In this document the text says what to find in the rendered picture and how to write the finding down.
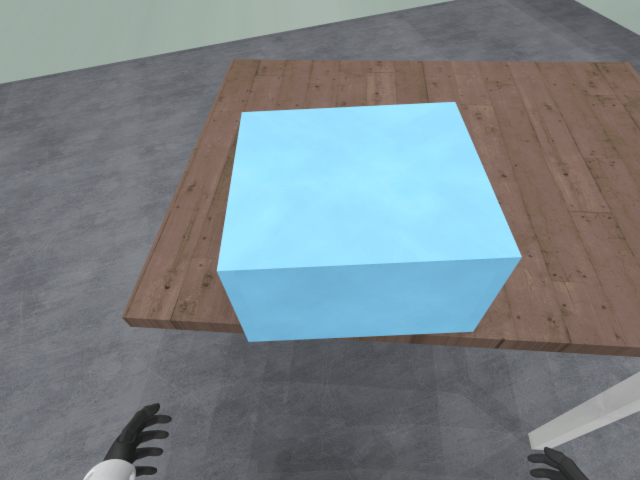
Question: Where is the table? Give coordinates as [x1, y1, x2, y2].
[121, 59, 640, 450]

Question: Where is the left robot forearm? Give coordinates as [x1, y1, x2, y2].
[83, 459, 136, 480]

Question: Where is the carton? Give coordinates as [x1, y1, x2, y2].
[217, 102, 522, 342]

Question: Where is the robot right hand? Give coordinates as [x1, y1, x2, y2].
[527, 447, 589, 480]

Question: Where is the robot left hand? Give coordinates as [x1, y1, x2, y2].
[103, 403, 172, 477]

